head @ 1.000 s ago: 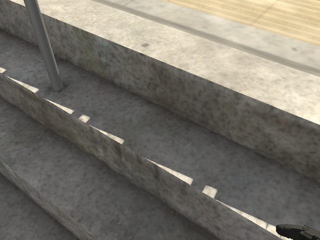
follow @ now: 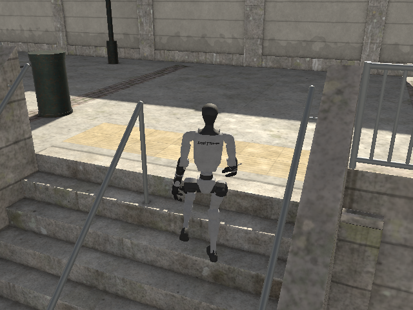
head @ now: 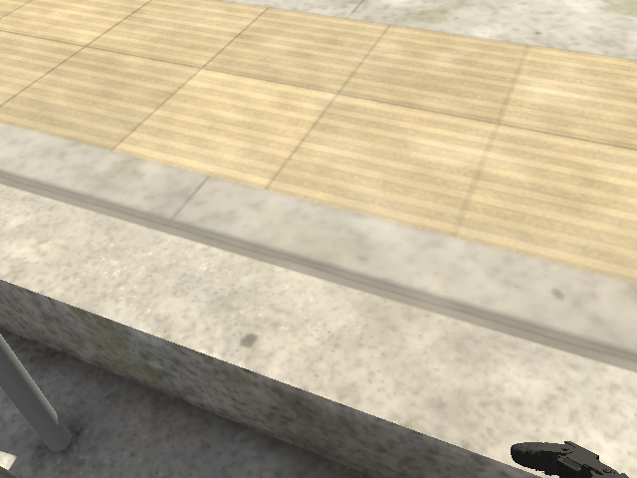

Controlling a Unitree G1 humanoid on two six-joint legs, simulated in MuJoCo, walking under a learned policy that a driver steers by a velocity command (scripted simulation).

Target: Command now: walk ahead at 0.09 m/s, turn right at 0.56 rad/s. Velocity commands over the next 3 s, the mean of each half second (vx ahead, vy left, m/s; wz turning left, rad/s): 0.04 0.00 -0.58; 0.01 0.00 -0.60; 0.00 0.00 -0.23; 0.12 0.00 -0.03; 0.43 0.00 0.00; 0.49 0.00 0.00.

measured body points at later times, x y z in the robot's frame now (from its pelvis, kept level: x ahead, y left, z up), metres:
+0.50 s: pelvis +0.15 +0.06 +0.05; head +0.15 +0.06 +0.50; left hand +0.43 +0.23 -0.01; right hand +0.26 -0.23 -0.02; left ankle +0.17 +0.19 -0.69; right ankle +0.02 -0.04 -0.66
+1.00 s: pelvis +0.18 +0.07 +0.08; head +0.26 +0.03 +0.52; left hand +0.51 +0.04 +0.02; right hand +0.10 -0.22 -0.03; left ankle +0.17 +0.20 -0.67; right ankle +0.14 -0.05 -0.52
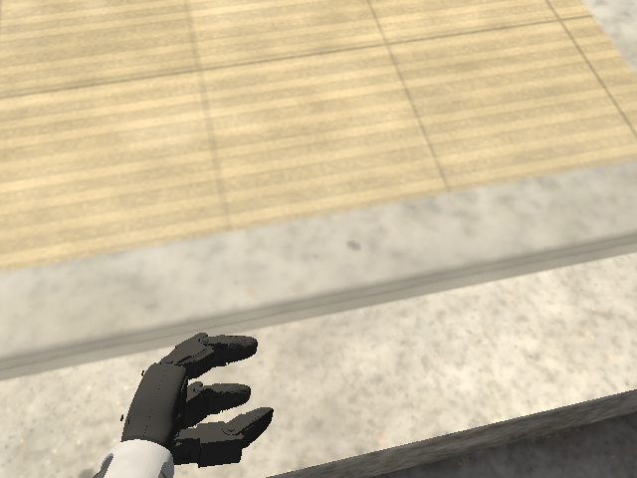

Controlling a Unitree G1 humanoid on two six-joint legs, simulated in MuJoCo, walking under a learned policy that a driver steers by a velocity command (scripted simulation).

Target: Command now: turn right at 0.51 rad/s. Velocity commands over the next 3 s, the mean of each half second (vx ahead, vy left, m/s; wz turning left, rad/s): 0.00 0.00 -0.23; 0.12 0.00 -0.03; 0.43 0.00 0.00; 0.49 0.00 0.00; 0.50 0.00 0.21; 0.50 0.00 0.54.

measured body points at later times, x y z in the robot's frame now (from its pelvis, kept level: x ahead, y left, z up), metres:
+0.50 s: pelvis -0.02 +0.04 -0.03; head +0.02 +0.09 +0.42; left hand +0.29 +0.12 -0.07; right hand -0.11 -0.17 -0.15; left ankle -0.10 +0.08 -0.78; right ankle +0.04 -0.12 -0.59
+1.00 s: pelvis +0.03 +0.00 -0.04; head +0.05 +0.04 +0.41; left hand +0.23 +0.14 -0.16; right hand -0.10 -0.19 -0.17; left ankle -0.11 +0.08 -0.79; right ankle +0.12 -0.15 -0.47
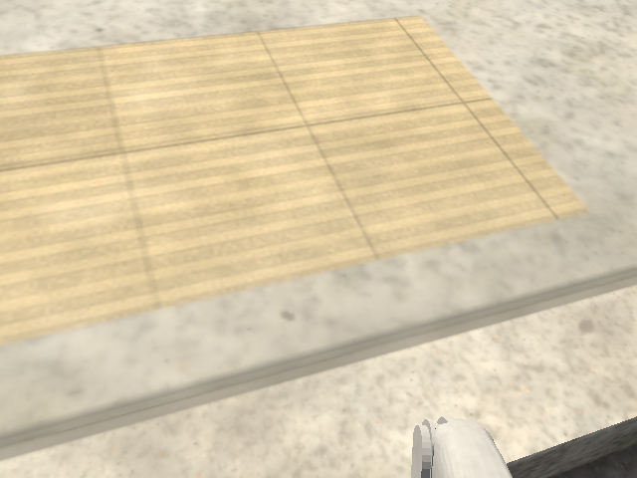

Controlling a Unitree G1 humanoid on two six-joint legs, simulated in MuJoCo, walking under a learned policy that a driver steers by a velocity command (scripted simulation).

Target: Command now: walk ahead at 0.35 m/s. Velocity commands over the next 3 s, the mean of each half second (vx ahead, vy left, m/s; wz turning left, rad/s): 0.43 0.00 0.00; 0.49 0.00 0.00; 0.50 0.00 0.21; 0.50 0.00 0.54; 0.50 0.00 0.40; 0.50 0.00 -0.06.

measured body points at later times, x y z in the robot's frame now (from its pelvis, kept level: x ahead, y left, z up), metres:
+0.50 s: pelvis +0.22 -0.02 +0.22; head +0.21 -0.06 +0.67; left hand +0.14 +0.12 +0.07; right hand +0.49 -0.10 +0.19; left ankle +0.35 +0.10 -0.21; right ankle +0.17 -0.13 -0.54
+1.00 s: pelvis +0.44 +0.01 +0.41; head +0.42 +0.02 +0.86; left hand +0.66 +0.19 +0.32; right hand +0.37 -0.16 +0.25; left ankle +0.36 +0.08 -0.33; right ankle +0.60 -0.15 -0.19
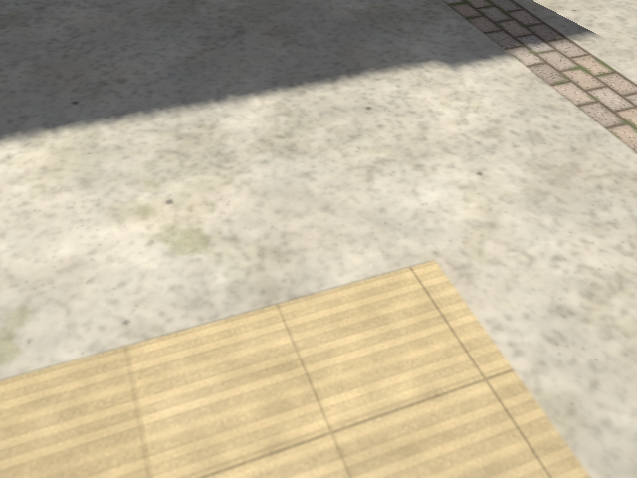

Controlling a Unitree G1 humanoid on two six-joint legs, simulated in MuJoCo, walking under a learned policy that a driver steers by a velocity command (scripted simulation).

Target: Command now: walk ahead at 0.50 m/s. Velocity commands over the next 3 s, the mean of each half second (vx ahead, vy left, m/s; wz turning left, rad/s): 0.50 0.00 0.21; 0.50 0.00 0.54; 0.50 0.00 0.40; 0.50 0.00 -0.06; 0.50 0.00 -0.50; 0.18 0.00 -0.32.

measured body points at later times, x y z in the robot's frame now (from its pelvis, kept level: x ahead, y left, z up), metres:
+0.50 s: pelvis +0.29 -0.06 +0.00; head +0.30 -0.07 +0.45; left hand +0.30 +0.20 -0.13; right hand +0.45 -0.30 -0.12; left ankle +0.30 +0.10 -0.63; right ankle +0.29 -0.15 -0.74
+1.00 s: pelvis +0.54 +0.05 +0.00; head +0.56 +0.07 +0.45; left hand +0.60 +0.36 -0.09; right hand +0.72 -0.16 -0.11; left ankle +0.53 +0.13 -0.74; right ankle +0.61 -0.11 -0.64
